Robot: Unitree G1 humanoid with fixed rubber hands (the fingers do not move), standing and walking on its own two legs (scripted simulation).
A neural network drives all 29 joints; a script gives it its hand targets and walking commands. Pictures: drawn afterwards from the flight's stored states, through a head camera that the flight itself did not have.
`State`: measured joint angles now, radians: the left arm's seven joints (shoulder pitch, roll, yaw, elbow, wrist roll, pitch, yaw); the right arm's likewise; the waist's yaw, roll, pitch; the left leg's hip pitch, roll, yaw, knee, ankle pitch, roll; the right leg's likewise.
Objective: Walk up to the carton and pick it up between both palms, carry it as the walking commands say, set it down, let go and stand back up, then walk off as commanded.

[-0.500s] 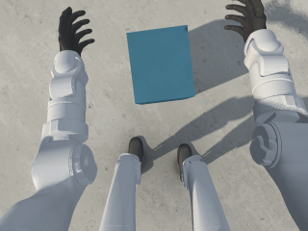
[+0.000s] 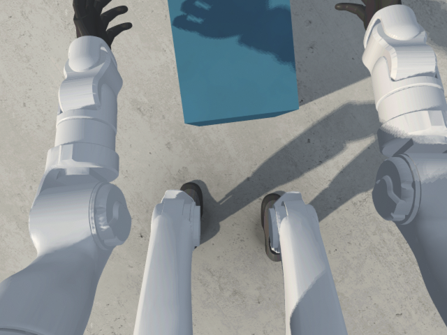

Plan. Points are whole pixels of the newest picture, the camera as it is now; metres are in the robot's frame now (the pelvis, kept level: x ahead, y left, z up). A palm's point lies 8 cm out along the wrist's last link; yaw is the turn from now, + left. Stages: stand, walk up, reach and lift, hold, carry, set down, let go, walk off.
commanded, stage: reach and lift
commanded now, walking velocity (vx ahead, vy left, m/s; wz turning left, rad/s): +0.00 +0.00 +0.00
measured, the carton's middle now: (232, 64) +0.55 +0.01 -0.40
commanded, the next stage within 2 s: none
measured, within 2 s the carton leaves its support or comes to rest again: neither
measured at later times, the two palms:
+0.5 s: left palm (134, 63) +0.53 +0.20 -0.27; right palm (333, 44) +0.55 -0.18 -0.26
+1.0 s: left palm (142, 67) +0.53 +0.20 -0.32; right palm (322, 55) +0.55 -0.18 -0.33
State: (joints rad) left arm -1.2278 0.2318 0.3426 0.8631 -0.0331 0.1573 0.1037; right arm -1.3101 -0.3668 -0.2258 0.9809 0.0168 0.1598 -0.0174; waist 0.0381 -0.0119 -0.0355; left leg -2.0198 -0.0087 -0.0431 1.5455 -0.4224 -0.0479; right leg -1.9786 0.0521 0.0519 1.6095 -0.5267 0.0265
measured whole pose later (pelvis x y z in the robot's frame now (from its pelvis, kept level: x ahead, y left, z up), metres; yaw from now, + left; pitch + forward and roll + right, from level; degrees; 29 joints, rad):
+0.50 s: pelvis -0.02 +0.00 -0.12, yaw +0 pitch +44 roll +1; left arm -1.41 0.30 0.26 1.03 -0.12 0.11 0.12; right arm -1.50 -0.42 -0.11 1.12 0.13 0.13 -0.06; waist 0.04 0.00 0.21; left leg -2.25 -0.02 -0.04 1.97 -0.50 -0.06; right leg -2.20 0.07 0.06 2.05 -0.62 0.04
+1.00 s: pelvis -0.03 +0.00 -0.16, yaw +0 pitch +37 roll +2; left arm -1.53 0.36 0.19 1.15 -0.22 0.07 0.12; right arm -1.58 -0.47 0.01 1.16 0.20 0.10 -0.08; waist 0.04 0.02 0.41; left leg -2.27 -0.02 -0.03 2.16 -0.53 -0.06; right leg -2.23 0.06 0.05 2.24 -0.65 0.04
